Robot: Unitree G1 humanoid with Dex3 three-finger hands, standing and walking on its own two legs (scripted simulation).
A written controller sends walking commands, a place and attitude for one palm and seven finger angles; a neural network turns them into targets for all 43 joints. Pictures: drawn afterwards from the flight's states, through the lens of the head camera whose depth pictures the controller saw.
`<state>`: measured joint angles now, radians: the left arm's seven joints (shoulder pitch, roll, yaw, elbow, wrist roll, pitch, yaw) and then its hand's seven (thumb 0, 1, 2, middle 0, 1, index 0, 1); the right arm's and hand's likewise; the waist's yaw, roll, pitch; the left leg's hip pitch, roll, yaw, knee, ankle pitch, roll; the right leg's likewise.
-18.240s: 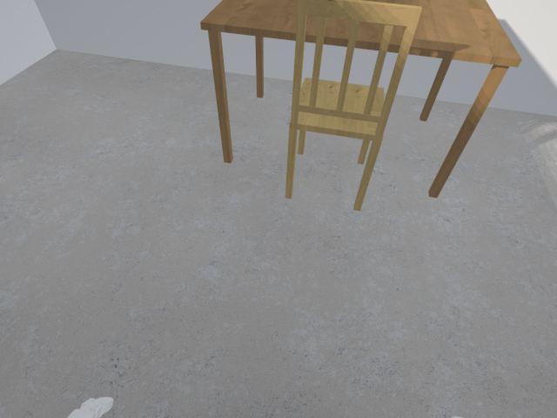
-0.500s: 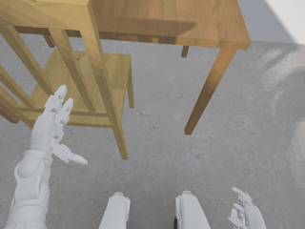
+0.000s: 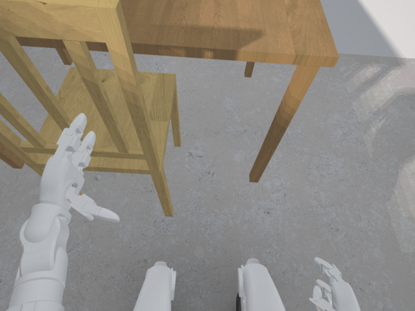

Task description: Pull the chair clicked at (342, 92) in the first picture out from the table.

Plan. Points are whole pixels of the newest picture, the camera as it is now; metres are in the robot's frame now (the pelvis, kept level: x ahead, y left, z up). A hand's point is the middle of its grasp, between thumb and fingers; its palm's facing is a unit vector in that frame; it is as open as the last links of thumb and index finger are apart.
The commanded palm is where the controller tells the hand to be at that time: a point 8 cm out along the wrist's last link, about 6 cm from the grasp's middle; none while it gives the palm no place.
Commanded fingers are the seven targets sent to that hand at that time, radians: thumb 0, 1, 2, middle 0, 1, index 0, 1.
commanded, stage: aim the fingers beside a spindle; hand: left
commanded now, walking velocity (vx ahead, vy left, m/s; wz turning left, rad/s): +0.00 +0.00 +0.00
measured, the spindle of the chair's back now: (52, 105) +0.49 +0.33 +0.06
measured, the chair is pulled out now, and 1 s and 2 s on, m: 0.00 0.00 0.00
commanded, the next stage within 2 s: none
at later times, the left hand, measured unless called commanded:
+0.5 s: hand (98, 178) +0.34 +0.21 +0.04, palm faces -0.06 -1.00 -0.02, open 16.9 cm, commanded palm +0.33 +0.26 +0.04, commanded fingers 0.00 -0.50 0.30 -0.06 -0.08 -0.06 -0.08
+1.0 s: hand (112, 181) +0.34 +0.18 +0.04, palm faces -0.08 -1.00 -0.04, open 16.9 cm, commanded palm +0.33 +0.25 +0.05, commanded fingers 0.00 -0.50 0.30 -0.06 -0.08 -0.06 -0.08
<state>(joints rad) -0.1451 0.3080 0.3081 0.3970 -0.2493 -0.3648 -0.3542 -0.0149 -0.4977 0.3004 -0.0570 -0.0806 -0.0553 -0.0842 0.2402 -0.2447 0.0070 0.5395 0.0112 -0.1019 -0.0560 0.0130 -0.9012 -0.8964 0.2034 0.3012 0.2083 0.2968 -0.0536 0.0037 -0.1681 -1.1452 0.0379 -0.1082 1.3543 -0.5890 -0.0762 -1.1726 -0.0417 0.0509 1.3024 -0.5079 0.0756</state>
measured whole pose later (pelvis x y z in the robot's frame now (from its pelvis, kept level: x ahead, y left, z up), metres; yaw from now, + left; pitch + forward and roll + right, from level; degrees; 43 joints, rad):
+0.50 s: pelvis +0.00 +0.00 +0.00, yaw +0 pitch +22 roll -1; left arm -0.16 0.32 0.30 0.45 -0.26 -0.34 -0.38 -0.01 -0.50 0.30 -0.06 -0.08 -0.06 -0.08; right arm 0.24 -0.25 0.01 0.55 0.02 -0.10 -0.05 0.01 -0.90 -0.90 0.20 0.30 0.21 0.30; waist -0.04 0.01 -0.19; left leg -1.14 0.04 -0.11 1.35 -0.59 -0.08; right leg -1.17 -0.04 0.05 1.30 -0.51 0.08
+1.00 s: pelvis +0.00 +0.00 +0.00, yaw +0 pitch +21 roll -1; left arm -0.11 0.26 0.24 0.34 -0.22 -0.37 -0.32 -0.02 -0.50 0.30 -0.06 -0.08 -0.05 -0.08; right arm 0.23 -0.24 0.01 0.54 0.01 -0.11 -0.06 0.01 -0.90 -0.90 0.20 0.30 0.21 0.30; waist -0.05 0.01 -0.17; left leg -1.14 0.03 -0.11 1.35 -0.59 -0.08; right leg -1.17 -0.05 0.05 1.31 -0.51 0.08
